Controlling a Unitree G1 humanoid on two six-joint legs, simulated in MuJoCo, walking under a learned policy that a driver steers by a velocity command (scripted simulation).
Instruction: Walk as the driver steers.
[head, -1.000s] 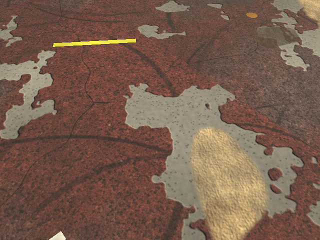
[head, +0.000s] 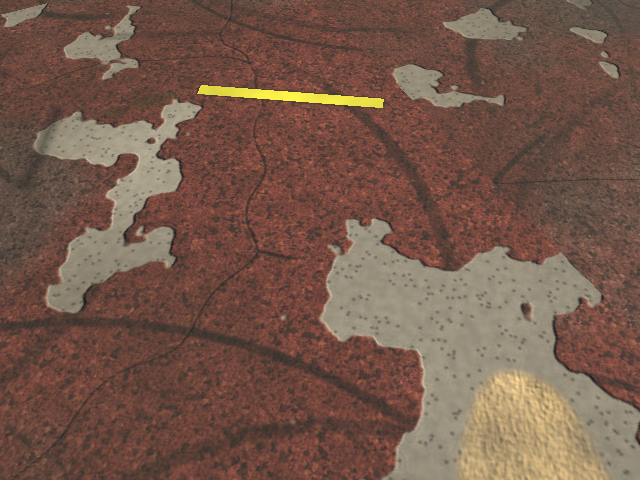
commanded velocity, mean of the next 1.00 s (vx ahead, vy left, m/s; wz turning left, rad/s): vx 0.31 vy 0.00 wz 0.12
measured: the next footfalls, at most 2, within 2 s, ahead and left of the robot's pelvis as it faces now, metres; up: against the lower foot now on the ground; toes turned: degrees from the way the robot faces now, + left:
right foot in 0.40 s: +0.44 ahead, -0.10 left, +0.00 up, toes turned +15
left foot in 0.84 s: +0.46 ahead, +0.11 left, +0.00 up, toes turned +6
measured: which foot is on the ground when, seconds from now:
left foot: down 0.00-0.40, up 0.42-0.82, down 0.84-1.00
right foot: up 0.00-0.38, down 0.40-0.84, up 0.86-1.00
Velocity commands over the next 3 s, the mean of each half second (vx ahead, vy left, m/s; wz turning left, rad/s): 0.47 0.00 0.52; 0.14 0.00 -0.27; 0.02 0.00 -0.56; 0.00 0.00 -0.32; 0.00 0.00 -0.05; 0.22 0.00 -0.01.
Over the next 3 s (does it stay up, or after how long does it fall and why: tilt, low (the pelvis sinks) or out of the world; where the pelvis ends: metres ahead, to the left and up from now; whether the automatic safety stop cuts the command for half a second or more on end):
stays up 0.46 -0.01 0.01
